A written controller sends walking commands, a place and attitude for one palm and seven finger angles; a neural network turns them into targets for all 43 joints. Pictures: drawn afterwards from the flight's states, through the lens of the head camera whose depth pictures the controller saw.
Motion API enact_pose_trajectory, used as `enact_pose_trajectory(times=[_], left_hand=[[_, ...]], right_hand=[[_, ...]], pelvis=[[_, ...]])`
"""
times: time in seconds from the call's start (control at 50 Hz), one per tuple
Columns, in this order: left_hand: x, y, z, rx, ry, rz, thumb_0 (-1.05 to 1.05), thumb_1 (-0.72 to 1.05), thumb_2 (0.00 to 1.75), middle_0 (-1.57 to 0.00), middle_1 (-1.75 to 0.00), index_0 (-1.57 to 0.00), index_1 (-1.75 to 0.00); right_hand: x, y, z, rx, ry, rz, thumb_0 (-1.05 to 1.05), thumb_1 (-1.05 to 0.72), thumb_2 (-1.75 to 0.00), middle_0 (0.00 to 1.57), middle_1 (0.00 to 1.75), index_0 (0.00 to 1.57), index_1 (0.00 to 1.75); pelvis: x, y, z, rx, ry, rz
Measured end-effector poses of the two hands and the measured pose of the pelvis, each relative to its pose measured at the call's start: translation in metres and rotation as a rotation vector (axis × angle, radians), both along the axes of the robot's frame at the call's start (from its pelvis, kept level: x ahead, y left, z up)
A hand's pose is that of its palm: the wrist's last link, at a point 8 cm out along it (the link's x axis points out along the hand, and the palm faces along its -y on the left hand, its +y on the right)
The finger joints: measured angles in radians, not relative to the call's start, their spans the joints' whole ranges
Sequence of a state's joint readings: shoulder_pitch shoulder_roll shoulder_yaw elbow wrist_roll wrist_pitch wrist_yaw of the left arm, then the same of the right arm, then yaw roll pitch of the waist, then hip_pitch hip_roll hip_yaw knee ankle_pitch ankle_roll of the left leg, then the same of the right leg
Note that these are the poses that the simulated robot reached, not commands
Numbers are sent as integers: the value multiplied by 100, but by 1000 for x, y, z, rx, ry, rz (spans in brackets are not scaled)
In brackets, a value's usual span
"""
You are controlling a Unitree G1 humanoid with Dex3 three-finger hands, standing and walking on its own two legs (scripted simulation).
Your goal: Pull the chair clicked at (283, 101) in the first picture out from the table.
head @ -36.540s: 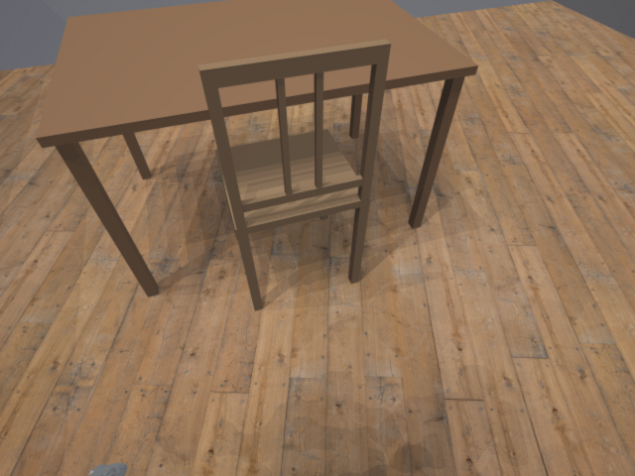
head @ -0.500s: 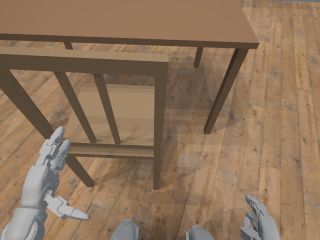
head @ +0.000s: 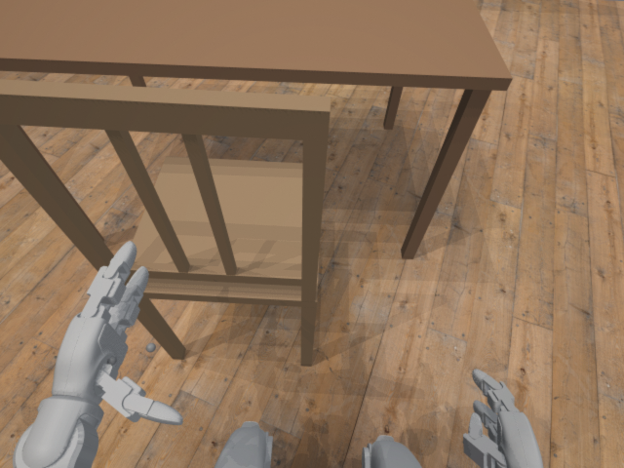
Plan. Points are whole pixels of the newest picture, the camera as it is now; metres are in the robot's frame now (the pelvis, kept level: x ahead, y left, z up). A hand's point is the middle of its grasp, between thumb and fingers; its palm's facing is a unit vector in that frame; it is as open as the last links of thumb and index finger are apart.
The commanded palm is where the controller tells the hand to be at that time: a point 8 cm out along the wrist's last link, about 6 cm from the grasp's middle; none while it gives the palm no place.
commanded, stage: aim the fingers beside a spindle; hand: left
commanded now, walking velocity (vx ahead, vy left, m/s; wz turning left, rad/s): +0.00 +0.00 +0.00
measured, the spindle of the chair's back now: (157, 213) +0.46 +0.26 +0.02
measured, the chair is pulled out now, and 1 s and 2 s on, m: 0.20 0.20 0.20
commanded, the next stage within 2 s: push the fingers through the gap in 1.82 s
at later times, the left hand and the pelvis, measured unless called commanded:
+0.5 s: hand (183, 335) +0.27 +0.17 +0.03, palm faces -0.05 -1.00 -0.04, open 16.9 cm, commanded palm +0.25 +0.22 +0.03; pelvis +0.00 +0.00 -0.01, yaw +0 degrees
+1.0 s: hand (203, 324) +0.29 +0.15 +0.01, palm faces -0.05 -1.00 -0.04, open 16.9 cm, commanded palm +0.28 +0.21 +0.01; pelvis -0.01 +0.00 -0.03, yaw -1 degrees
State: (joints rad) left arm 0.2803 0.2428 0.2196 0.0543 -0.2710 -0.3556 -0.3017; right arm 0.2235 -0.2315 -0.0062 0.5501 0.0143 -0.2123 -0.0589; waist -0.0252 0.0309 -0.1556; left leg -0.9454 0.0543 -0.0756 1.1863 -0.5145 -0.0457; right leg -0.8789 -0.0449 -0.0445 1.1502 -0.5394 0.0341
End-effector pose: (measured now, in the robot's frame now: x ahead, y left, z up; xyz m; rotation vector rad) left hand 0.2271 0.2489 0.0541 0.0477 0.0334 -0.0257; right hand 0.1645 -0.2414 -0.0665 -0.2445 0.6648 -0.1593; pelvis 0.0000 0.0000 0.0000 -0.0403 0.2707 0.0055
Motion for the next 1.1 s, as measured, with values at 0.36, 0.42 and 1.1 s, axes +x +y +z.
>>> enact_pose_trajectory(times=[0.36,0.42,1.1], left_hand=[[17,-21,-13,-1,-2,-16,-1,-50,30,-6,-8,-6,-8],[19,-22,-16,1,-5,-14,-1,-50,30,-6,-8,-6,-8],[52,-41,-45,-16,-18,-24,-1,-50,30,-6,-8,-6,-8]], right_hand=[[-11,2,-14,8,52,-8,1,-90,-90,20,30,20,30],[-11,1,-17,5,59,-4,1,-90,-90,20,30,20,30],[-17,-7,-45,-1,144,-11,1,-90,-90,20,30,20,30]], pelvis=[[-2,2,-9,6,29,-10],[-2,2,-11,5,35,-9],[-7,-2,-29,9,86,-15]])
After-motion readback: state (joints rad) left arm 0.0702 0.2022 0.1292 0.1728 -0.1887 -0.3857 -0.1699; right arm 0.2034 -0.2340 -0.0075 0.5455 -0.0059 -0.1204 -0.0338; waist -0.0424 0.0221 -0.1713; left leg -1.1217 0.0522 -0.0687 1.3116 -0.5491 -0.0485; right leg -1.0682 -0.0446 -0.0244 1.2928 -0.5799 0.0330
